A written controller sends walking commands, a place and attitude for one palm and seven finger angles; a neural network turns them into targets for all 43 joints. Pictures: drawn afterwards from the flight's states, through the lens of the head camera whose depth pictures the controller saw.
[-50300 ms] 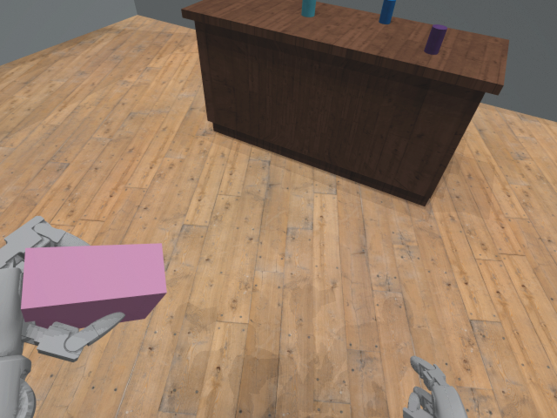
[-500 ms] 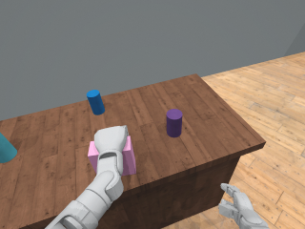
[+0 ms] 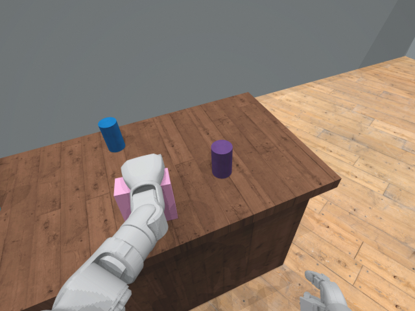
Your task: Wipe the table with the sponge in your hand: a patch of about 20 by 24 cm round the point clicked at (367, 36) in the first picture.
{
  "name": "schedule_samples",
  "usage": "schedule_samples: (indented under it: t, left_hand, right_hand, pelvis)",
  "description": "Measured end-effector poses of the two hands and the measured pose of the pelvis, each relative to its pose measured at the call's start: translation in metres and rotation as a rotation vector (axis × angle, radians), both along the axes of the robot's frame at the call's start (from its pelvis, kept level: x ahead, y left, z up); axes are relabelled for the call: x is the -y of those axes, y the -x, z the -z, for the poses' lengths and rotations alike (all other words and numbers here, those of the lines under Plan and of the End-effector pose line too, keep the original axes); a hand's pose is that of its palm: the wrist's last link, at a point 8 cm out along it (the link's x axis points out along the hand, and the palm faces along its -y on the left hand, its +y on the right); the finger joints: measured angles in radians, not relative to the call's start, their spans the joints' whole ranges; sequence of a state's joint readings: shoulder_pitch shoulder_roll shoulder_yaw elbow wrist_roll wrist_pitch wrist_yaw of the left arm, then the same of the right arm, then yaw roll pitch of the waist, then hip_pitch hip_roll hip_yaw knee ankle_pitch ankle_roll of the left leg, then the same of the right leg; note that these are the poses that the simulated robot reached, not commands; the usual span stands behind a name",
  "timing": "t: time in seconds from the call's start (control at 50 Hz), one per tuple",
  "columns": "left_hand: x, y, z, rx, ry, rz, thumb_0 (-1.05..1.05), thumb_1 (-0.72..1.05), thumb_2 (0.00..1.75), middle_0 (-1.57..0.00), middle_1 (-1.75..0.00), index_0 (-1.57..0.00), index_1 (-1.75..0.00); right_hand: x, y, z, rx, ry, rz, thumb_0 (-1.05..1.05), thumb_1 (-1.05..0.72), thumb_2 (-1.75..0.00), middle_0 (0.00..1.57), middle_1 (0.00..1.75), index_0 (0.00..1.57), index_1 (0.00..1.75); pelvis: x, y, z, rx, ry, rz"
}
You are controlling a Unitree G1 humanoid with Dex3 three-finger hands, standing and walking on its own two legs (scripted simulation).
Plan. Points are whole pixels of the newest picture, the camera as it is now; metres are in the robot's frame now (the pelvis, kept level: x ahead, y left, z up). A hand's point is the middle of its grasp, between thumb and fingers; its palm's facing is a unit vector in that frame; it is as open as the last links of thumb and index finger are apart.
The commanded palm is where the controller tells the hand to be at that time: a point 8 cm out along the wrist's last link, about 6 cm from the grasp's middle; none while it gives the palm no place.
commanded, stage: wipe forward along the third lane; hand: left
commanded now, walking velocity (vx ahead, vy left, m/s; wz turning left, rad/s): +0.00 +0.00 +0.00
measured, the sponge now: (149, 204) +0.36 +0.17 -0.01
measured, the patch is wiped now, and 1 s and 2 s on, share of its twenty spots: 0.70 1.00 1.00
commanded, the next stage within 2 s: wipe back along the third lane in 1.16 s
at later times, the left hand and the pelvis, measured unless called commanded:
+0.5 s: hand (149, 170) +0.42 +0.18 +0.04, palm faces -0.08 -0.05 -1.00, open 9.8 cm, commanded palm +0.41 +0.19 +0.08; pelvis +0.01 +0.00 +0.00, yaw -1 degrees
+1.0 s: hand (142, 158) +0.46 +0.21 +0.04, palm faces -0.09 -0.04 -1.00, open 9.8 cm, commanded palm +0.45 +0.21 +0.08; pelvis +0.01 +0.01 +0.00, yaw -1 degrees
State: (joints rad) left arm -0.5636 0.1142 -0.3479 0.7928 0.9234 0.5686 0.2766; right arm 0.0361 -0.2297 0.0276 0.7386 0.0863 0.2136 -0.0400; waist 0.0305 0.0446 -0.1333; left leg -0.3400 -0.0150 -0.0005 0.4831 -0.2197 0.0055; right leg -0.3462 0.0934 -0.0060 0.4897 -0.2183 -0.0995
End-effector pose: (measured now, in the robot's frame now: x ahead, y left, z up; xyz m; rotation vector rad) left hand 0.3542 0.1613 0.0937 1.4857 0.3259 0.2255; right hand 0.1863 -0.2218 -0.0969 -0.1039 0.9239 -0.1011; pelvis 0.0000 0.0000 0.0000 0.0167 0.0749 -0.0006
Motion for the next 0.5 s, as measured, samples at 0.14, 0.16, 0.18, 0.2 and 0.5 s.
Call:
schedule_samples:
  t: [0.14, 0.16, 0.18, 0.2, 0.5]
  left_hand:
    - [-0.003, -0.016, -0.001, -0.015, -0.022, -0.002, -0.01, -0.52, 1.07, -0.77, -1.35, -0.82, -1.3]
    - [-0.004, -0.019, -0.001, -0.017, -0.027, -0.002, -0.01, -0.53, 1.07, -0.77, -1.35, -0.82, -1.3]
    - [-0.004, -0.022, -0.002, -0.018, -0.031, -0.001, -0.01, -0.53, 1.07, -0.77, -1.35, -0.82, -1.3]
    - [-0.005, -0.025, -0.002, -0.019, -0.033, 0.0, -0.01, -0.53, 1.07, -0.77, -1.35, -0.82, -1.3]
    - [-0.013, -0.054, 0.0, -0.032, -0.032, -0.018, 0.0, -0.53, 1.07, -0.77, -1.35, -0.82, -1.31]
  right_hand:
    - [0.013, 0.025, 0.01, -0.056, 0.028, 0.044, 0.01, -0.91, -0.9, 0.2, 0.3, 0.2, 0.3]
    - [0.015, 0.028, 0.012, -0.063, 0.032, 0.05, 0.01, -0.91, -0.9, 0.2, 0.3, 0.2, 0.3]
    - [0.016, 0.031, 0.013, -0.071, 0.034, 0.056, 0.01, -0.91, -0.9, 0.2, 0.3, 0.2, 0.3]
    - [0.017, 0.034, 0.015, -0.078, 0.035, 0.062, 0.01, -0.91, -0.9, 0.2, 0.3, 0.2, 0.3]
    - [0.023, 0.052, 0.025, -0.143, 0.035, 0.093, 0.01, -0.91, -0.9, 0.2, 0.3, 0.2, 0.3]
  pelvis:
    - [0.001, 0.002, 0.001, -0.02, 0.001, 0.002]
    - [0.001, 0.002, 0.001, -0.024, 0.001, 0.002]
    - [0.001, 0.002, 0.002, -0.028, 0.001, 0.002]
    - [0.001, 0.002, 0.002, -0.033, 0.001, 0.003]
    - [0.001, -0.009, 0.002, -0.081, 0.005, 0.01]
